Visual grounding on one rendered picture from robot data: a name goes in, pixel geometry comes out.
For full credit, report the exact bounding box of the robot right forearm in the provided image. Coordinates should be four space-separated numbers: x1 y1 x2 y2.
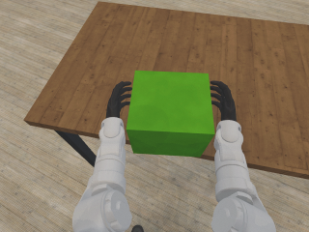
213 120 267 213

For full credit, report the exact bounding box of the carton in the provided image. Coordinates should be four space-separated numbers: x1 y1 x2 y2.
126 71 215 158

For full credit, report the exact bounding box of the table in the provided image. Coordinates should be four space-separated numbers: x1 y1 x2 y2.
23 1 309 180

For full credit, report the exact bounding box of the robot left upper arm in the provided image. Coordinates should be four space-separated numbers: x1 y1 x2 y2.
72 189 132 232

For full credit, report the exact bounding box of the right robot hand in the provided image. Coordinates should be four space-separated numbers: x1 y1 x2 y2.
210 80 237 122

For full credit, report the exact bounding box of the left robot hand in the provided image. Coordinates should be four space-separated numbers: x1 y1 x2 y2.
105 81 132 118

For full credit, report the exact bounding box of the robot right upper arm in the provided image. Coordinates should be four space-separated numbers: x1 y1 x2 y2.
211 196 276 232

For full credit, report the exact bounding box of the robot left forearm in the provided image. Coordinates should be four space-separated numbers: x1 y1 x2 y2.
72 117 126 227

